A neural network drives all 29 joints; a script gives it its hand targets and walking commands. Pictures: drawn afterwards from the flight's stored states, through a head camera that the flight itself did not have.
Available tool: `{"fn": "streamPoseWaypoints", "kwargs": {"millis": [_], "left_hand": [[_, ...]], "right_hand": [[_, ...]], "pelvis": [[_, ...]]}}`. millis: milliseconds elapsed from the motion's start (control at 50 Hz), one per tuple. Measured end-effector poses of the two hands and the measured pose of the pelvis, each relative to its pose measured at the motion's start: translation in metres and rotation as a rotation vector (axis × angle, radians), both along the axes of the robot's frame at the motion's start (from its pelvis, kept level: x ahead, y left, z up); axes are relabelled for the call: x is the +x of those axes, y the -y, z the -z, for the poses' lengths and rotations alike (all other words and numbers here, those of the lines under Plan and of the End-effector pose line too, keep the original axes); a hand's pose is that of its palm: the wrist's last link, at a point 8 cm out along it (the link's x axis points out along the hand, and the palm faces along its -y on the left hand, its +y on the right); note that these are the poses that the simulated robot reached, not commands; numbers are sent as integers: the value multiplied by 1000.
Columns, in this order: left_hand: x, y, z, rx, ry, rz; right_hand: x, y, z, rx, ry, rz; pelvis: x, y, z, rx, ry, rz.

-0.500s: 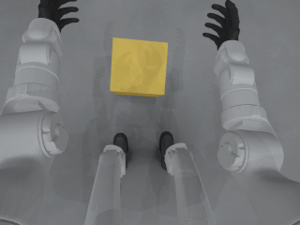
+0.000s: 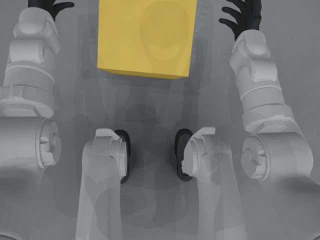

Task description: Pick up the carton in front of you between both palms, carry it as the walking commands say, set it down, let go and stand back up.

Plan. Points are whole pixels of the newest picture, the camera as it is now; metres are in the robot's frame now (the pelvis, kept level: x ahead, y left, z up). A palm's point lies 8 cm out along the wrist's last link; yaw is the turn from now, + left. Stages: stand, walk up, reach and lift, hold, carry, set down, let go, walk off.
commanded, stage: reach and lift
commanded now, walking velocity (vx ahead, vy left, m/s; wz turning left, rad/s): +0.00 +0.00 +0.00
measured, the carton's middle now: (146, 39) +0.53 +0.04 -0.33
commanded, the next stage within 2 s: none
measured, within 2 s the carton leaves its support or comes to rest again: leaves its support in 1.22 s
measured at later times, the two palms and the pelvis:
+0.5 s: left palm (74, 26) +0.54 +0.21 -0.28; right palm (217, 39) +0.53 -0.15 -0.27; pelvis -0.01 +0.01 -0.09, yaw -1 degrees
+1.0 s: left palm (83, 24) +0.54 +0.19 -0.26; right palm (206, 38) +0.53 -0.12 -0.26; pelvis -0.02 +0.00 -0.09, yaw -1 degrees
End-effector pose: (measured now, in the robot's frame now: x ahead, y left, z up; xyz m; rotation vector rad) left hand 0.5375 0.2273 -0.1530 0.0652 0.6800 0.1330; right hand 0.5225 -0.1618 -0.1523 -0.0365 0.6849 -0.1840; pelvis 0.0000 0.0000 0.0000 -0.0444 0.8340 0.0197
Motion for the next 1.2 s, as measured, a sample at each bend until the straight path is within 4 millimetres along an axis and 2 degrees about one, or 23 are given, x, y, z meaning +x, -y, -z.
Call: {"fn": "streamPoseWaypoints", "kwargs": {"millis": [160,320,420,540,740,860,960,1100,1200], "left_hand": [[3,9,49,-12,-32,1],[3,12,103,-12,-64,7],[5,12,123,-4,-51,13],[6,14,120,-13,-31,19],[3,18,106,-20,-45,34],[4,39,108,-39,-47,74],[5,41,107,-17,-55,61],[9,42,106,-35,-76,90],[4,44,106,-40,-71,87]], "right_hand": [[1,-7,50,13,-36,-6],[2,-9,102,12,-72,-13],[4,-10,122,14,-58,-13],[8,-14,116,8,-40,-20],[2,-27,107,21,-57,-32],[3,-44,107,41,-50,-64],[3,-45,107,36,-47,-33],[9,-45,106,58,-73,-51],[14,-44,101,44,-76,-43]], "pelvis": [[-18,0,47,0,98,4],[-21,-2,76,-2,157,4],[-18,-4,89,-1,196,11],[-13,-5,94,-2,196,11],[-15,-5,87,-5,174,2],[-19,-5,84,-9,180,3],[-22,-4,84,-10,202,5],[-20,-6,95,-8,211,17],[-17,-6,100,0,196,20]]}}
